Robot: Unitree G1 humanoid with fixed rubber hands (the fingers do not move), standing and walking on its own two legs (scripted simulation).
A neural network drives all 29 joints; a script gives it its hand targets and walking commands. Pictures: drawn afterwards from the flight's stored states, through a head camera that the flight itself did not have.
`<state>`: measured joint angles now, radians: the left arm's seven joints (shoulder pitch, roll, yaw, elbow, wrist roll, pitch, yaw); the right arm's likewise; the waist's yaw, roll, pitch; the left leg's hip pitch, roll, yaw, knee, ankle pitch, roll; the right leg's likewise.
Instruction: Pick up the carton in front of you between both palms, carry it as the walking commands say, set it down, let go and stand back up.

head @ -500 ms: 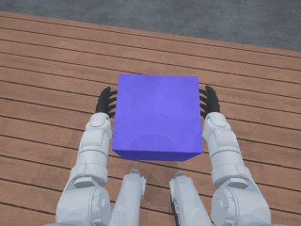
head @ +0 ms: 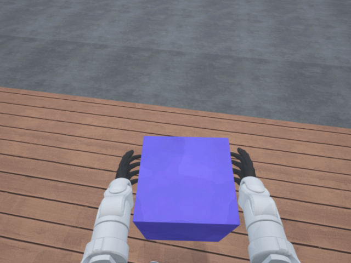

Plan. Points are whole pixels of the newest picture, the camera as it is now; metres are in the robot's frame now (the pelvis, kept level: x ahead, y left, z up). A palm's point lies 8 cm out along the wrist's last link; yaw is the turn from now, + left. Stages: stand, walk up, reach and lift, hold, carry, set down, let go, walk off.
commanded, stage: reach and lift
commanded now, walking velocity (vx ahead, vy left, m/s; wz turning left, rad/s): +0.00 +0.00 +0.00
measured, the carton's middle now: (184, 192) +0.30 +0.00 -0.09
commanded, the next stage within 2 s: hold in 1.24 s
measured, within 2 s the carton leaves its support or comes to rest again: neither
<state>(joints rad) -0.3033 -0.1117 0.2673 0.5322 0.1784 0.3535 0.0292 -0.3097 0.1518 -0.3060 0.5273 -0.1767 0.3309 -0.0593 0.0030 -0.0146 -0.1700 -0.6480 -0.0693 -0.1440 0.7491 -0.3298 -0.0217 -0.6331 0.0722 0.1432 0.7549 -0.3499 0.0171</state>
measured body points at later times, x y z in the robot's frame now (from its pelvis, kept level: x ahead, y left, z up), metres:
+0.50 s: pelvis -0.01 +0.00 +0.03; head -0.03 +0.00 +0.48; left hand +0.30 +0.15 +0.04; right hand +0.30 -0.15 +0.05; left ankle +0.02 +0.13 -0.71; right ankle +0.01 -0.13 -0.71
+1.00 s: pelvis +0.01 +0.00 +0.04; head -0.02 +0.00 +0.48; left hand +0.31 +0.15 +0.06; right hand +0.31 -0.15 +0.06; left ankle +0.02 +0.13 -0.71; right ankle +0.01 -0.13 -0.71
